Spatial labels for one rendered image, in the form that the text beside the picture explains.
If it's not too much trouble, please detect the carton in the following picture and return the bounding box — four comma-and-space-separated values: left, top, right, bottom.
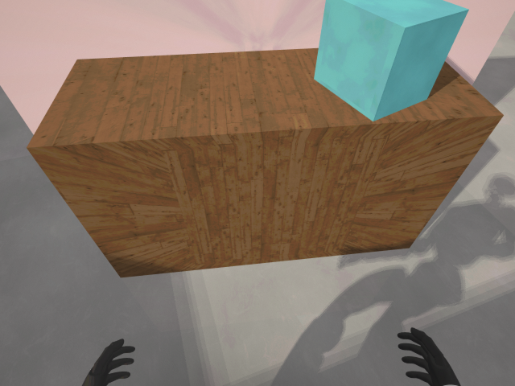
314, 0, 469, 121

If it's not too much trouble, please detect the robot left hand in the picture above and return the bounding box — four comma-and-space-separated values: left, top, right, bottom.
82, 339, 135, 386

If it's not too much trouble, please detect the robot right hand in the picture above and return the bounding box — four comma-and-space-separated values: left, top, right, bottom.
398, 327, 461, 386

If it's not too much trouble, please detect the pedestal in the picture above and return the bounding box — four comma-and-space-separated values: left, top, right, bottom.
27, 48, 504, 277

